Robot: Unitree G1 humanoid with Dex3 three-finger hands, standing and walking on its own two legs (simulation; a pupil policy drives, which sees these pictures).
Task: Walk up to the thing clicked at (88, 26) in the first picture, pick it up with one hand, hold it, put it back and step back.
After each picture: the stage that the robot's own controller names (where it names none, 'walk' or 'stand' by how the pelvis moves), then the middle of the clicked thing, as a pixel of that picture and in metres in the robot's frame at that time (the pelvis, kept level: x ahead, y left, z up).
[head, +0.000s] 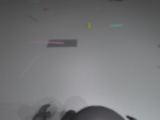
stand; (89, 25) +2.37 +0.02 -0.72
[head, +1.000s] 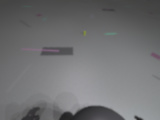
walk; (84, 33) +2.22 +0.09 -0.72
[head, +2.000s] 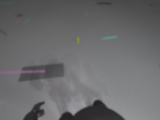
walk; (77, 40) +1.58 +0.17 -0.72
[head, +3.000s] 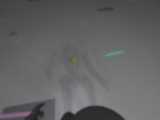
walk; (74, 61) +0.99 +0.25 -0.70
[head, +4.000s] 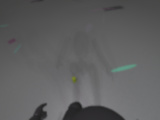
walk; (74, 79) +0.58 +0.27 -0.71
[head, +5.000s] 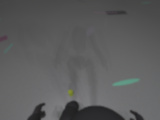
walk; (70, 93) +0.36 +0.22 -0.69
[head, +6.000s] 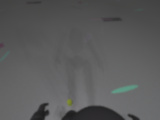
stand; (69, 102) +0.29 +0.21 -0.72
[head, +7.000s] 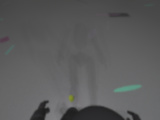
stand; (71, 98) +0.30 +0.19 -0.72
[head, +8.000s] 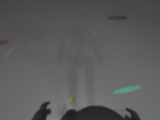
stand; (71, 100) +0.30 +0.19 -0.72
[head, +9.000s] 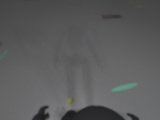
stand; (70, 101) +0.29 +0.20 -0.73
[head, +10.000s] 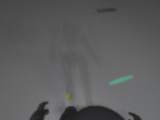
stand; (68, 96) +0.30 +0.22 -0.72
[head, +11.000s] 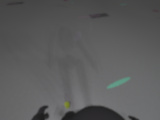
stand; (67, 104) +0.25 +0.23 -0.72
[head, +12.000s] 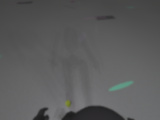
stand; (68, 103) +0.27 +0.22 -0.73
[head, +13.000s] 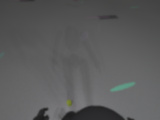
stand; (69, 103) +0.27 +0.20 -0.73
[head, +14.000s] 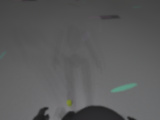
go down; (69, 103) +0.27 +0.20 -0.73
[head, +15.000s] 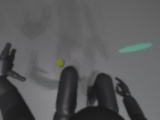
go down; (60, 63) +0.36 +0.25 -0.34
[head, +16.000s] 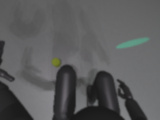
go down; (56, 62) +0.35 +0.27 -0.30
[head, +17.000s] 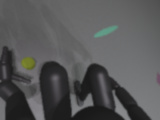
close in; (29, 64) +0.32 +0.30 -0.22
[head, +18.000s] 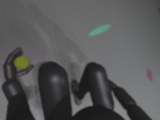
close; (23, 64) +0.32 +0.31 -0.21
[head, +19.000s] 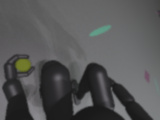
lift; (24, 66) +0.30 +0.30 -0.21
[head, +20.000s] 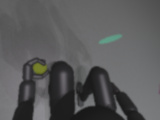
lift; (40, 68) +0.27 +0.27 -0.16
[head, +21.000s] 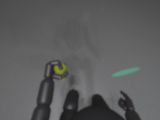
lift; (61, 72) +0.31 +0.18 +0.02
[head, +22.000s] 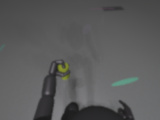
hold; (64, 71) +0.33 +0.17 +0.01
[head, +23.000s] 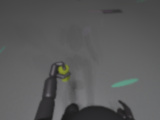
hold; (64, 73) +0.32 +0.17 +0.01
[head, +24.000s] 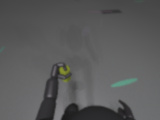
crouch; (65, 73) +0.32 +0.16 +0.00
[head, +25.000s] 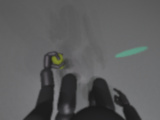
crouch; (58, 61) +0.37 +0.22 -0.09
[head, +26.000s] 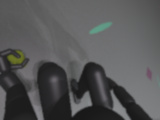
lower; (18, 60) +0.34 +0.32 -0.22
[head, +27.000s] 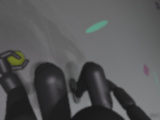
lower; (18, 61) +0.35 +0.31 -0.21
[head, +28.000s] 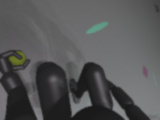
lower; (19, 60) +0.34 +0.31 -0.21
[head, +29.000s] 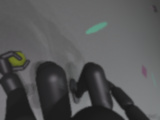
lower; (19, 61) +0.34 +0.32 -0.21
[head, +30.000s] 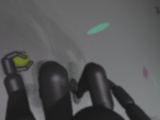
loosen; (22, 61) +0.33 +0.31 -0.21
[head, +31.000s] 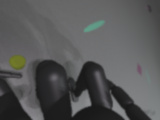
withdraw; (18, 63) +0.32 +0.30 -0.21
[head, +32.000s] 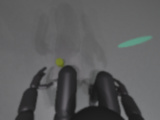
walk; (60, 63) +0.37 +0.26 -0.31
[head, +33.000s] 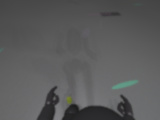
stand; (69, 100) +0.30 +0.19 -0.66
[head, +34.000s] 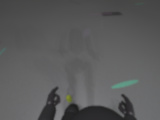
stand; (69, 98) +0.31 +0.21 -0.66
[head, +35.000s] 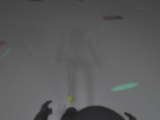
stand; (70, 99) +0.32 +0.20 -0.71
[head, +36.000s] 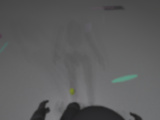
walk; (72, 91) +0.36 +0.18 -0.71
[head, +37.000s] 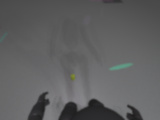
walk; (72, 77) +0.52 +0.17 -0.71
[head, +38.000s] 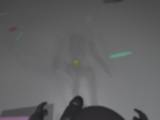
walk; (76, 63) +0.82 +0.26 -0.70
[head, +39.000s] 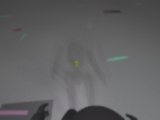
stand; (76, 63) +0.94 +0.21 -0.72
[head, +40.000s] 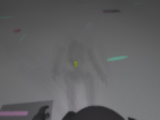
stand; (75, 64) +0.94 +0.22 -0.73
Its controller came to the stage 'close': yes
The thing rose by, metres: 0.70
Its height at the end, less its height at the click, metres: +0.00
